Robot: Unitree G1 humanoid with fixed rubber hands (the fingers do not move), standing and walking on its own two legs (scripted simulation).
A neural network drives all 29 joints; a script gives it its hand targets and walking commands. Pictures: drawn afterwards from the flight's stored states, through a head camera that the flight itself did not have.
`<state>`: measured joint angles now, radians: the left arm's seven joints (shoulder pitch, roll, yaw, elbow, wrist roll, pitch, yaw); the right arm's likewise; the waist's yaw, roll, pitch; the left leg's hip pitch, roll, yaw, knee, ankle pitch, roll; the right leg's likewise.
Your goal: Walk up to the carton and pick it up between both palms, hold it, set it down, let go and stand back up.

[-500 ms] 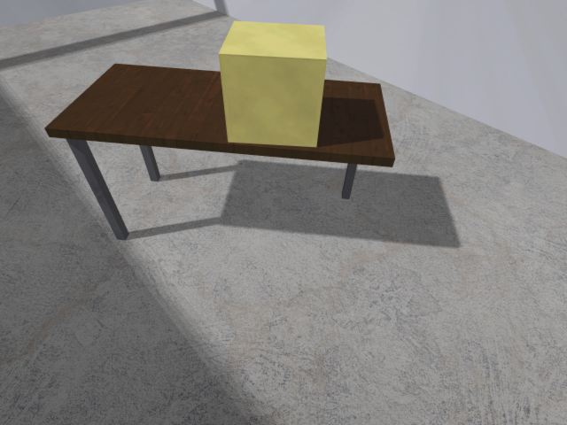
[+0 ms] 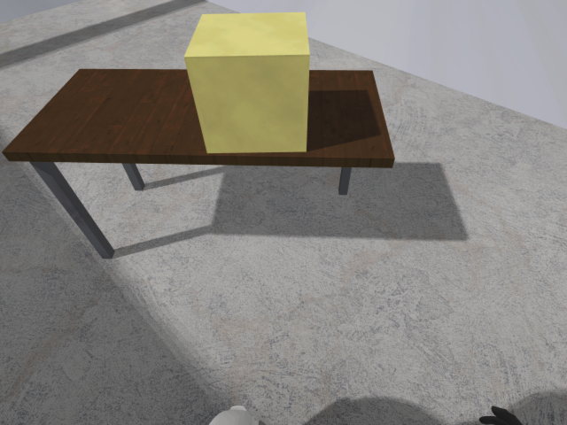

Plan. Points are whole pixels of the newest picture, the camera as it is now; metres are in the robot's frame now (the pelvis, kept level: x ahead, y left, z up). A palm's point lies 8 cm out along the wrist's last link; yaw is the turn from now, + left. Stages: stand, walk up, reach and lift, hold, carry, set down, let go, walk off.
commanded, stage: walk up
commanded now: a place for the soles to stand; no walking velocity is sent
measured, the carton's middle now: (255, 84) +0.97 +0.11 -0.01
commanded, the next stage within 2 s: none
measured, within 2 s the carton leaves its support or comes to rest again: neither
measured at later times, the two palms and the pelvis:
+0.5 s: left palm out of the picture +0.13 +0.34 -0.10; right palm out of the picture +0.12 -0.33 -0.10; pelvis +0.05 +0.01 -0.01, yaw -5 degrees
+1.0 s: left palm (94, 396) +0.19 +0.30 -0.09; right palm out of the picture +0.14 -0.32 -0.08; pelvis +0.06 +0.01 +0.01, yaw -3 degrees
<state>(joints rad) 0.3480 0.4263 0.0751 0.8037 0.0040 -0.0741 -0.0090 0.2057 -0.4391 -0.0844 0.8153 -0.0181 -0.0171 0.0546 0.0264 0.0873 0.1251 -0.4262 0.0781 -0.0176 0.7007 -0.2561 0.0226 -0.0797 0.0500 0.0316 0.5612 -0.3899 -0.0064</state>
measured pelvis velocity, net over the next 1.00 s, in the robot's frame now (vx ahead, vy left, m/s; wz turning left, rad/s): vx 0.06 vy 0.01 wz -0.05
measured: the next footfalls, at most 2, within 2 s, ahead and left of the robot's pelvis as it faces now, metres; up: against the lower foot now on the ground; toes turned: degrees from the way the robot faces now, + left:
left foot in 0.04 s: +0.12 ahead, +0.14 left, +0.00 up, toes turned -5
right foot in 0.36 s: +0.11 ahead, -0.09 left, +0.00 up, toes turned -1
